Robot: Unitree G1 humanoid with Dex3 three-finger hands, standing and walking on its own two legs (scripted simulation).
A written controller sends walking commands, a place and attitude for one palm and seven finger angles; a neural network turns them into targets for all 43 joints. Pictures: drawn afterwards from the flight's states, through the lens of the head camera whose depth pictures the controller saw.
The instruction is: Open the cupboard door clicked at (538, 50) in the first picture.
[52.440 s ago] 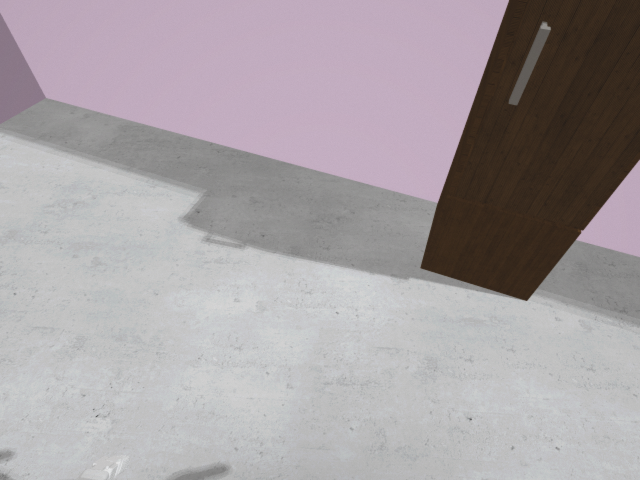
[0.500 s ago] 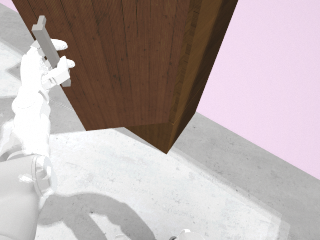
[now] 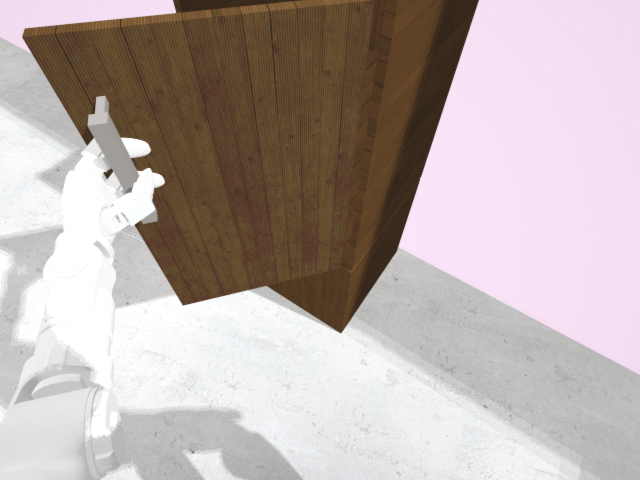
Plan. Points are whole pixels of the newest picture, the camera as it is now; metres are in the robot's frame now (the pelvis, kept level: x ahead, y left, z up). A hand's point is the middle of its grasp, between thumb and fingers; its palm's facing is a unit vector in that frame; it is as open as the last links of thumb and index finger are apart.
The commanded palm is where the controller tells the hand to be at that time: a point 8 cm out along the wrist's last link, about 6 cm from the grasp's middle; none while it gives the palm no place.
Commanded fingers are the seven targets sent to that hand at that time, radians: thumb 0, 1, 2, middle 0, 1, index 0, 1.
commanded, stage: pull the door open along its arc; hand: left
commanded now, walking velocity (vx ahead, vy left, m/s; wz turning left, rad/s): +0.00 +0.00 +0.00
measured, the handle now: (127, 164) +0.49 +0.23 +0.11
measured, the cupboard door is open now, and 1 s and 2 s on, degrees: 50 87 88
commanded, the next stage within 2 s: open thumb and fingers to let go in 0.60 s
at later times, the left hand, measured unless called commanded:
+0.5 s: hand (242, 303) +0.29 +0.07 +0.12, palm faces +0.37 -0.93 +0.09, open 6.3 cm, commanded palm +0.21 +0.14 +0.11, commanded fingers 0.00 0.90 0.90 -0.40 -1.35 -0.40 -1.35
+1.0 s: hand (249, 306) +0.28 +0.07 +0.11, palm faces +0.47 -0.88 +0.00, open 8.2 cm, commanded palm +0.23 +0.10 +0.11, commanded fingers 0.00 -0.22 0.42 -0.32 -1.23 -0.32 -1.23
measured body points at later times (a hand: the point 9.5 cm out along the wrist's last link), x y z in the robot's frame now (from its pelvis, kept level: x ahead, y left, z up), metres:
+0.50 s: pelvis +0.01 -0.02 +0.01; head +0.00 -0.04 +0.46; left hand +0.26 +0.12 +0.11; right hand +0.22 -0.21 -0.06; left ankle -0.02 +0.11 -0.71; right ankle -0.01 -0.12 -0.72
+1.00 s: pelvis +0.00 -0.05 +0.01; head -0.01 -0.07 +0.46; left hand +0.25 +0.11 +0.12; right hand +0.18 -0.25 -0.10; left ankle -0.02 +0.11 -0.71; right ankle -0.01 -0.12 -0.72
